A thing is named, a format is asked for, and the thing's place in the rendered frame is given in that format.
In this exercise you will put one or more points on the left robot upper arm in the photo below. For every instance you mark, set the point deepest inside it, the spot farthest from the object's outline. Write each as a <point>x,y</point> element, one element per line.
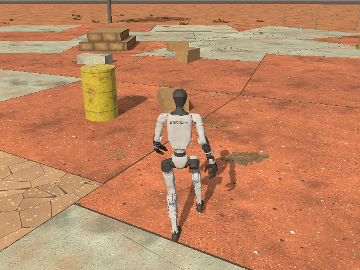
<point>159,127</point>

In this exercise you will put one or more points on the right robot upper arm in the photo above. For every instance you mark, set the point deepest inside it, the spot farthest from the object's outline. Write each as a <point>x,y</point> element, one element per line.
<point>196,118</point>

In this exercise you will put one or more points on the right robot hand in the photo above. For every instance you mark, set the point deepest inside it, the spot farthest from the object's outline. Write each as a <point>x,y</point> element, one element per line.
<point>213,171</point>

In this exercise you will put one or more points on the right robot forearm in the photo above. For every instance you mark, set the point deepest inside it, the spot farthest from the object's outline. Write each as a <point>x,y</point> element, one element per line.
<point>208,153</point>

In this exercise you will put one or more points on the left robot shin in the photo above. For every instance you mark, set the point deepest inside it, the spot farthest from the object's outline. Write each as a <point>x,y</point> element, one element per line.
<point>173,214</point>

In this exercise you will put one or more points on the left robot hand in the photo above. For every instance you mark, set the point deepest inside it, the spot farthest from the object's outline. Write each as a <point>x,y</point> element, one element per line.
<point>161,147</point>

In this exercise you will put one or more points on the left robot forearm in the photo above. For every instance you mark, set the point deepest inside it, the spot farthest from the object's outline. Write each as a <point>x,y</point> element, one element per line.
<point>156,144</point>

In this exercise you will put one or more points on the humanoid robot head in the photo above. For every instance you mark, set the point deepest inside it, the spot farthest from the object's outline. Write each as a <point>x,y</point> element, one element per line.
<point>180,97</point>

